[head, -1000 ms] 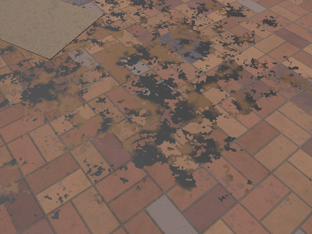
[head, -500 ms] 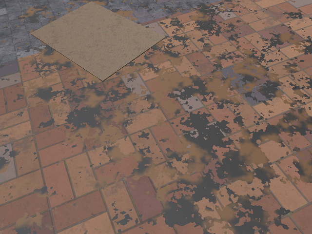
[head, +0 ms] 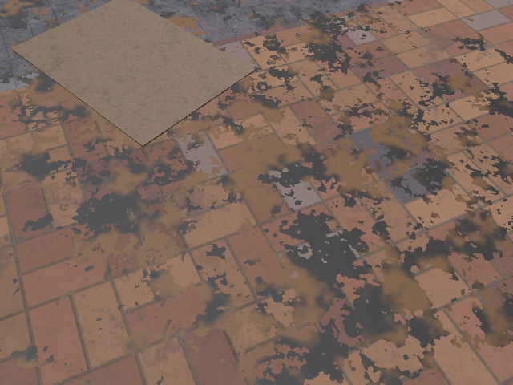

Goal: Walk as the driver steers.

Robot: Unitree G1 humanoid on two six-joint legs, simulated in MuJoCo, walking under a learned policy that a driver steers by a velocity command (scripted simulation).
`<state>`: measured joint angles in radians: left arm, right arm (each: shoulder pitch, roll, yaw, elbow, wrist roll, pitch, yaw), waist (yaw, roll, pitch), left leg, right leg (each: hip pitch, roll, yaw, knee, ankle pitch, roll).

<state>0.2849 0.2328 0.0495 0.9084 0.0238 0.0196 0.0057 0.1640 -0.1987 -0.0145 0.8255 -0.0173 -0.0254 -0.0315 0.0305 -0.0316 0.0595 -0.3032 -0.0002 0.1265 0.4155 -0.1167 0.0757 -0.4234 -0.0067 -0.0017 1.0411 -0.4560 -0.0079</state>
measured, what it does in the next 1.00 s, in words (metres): walks ahead: right foot, then left foot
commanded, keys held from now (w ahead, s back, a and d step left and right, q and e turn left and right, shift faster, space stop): w+e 0.24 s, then e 0.16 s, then no key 0.04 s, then q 0.56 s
